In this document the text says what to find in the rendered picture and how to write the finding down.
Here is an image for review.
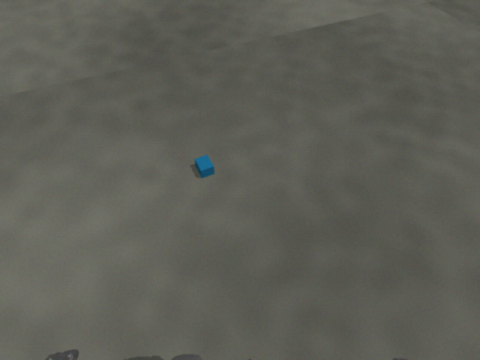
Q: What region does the small box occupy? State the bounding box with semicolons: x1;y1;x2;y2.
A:
194;155;215;178

